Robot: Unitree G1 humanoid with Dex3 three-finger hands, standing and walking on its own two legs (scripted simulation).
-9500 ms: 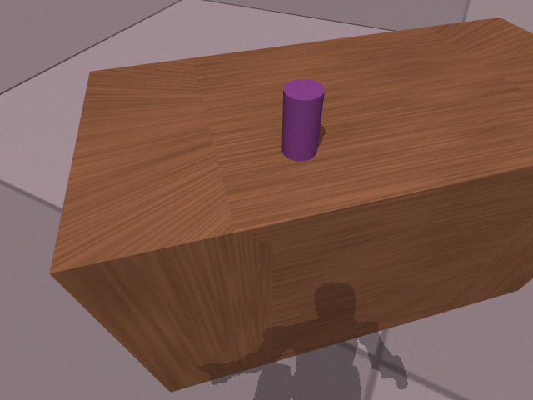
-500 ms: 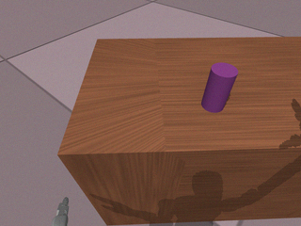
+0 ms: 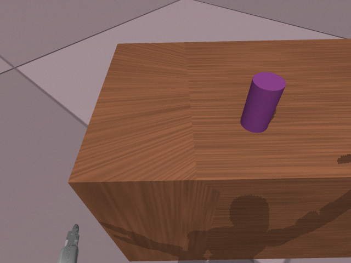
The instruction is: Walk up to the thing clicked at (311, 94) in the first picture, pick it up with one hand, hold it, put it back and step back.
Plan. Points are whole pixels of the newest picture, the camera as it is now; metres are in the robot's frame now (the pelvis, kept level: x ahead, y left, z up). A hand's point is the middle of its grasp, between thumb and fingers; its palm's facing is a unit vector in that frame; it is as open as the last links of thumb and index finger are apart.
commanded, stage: go down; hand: right
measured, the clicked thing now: (260, 104) +0.50 -0.18 +0.10
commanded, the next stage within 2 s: approach in 1.26 s
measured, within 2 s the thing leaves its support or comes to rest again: neither
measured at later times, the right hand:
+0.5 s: hand out of the picture +0.38 -0.37 +0.22, palm faces +0.19 +0.98 +0.00, open 17.3 cm
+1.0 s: hand out of the picture +0.41 -0.38 +0.22, palm faces +0.17 +0.98 +0.02, open 17.4 cm
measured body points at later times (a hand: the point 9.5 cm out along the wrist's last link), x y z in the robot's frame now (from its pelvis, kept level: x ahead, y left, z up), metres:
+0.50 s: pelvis +0.00 +0.00 +0.00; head +0.03 -0.01 +0.45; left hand +0.15 +0.26 -0.08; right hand +0.37 -0.43 +0.22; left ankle -0.02 +0.13 -0.73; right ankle -0.01 -0.13 -0.73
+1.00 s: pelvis +0.00 -0.01 -0.01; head +0.03 -0.02 +0.44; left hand +0.15 +0.26 -0.08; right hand +0.39 -0.43 +0.22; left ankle -0.02 +0.13 -0.73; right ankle -0.01 -0.13 -0.73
